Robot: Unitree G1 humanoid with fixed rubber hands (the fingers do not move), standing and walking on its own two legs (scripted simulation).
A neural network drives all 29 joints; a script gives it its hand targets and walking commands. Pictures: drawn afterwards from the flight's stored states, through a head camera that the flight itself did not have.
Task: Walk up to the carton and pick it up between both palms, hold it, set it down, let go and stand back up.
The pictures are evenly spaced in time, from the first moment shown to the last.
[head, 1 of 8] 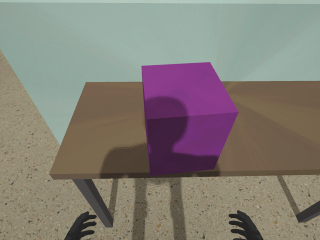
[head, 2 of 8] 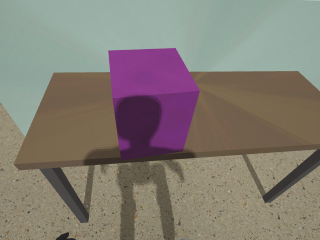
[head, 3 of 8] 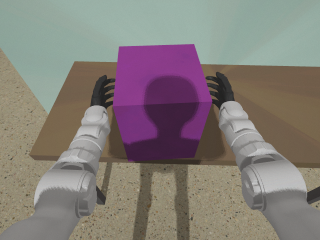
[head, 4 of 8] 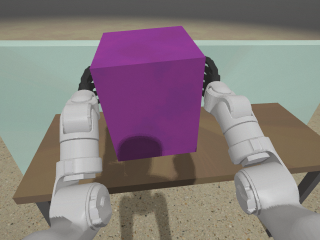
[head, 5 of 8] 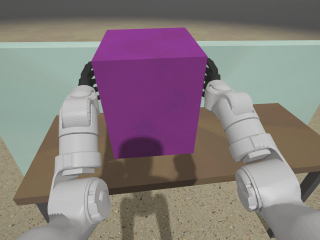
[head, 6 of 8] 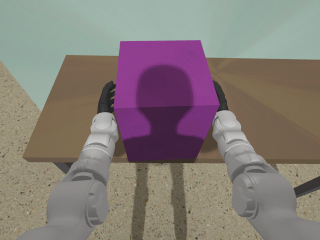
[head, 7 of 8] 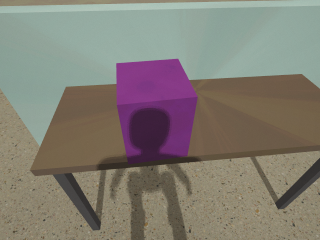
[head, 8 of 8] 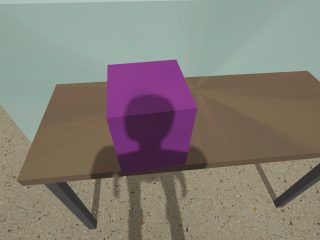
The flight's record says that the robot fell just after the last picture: no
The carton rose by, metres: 0.23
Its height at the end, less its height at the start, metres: +0.00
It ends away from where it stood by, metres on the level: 0.01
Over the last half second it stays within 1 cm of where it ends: yes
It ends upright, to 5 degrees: yes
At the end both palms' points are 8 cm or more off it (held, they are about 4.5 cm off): yes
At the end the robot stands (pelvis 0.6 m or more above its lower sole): yes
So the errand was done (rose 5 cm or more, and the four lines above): yes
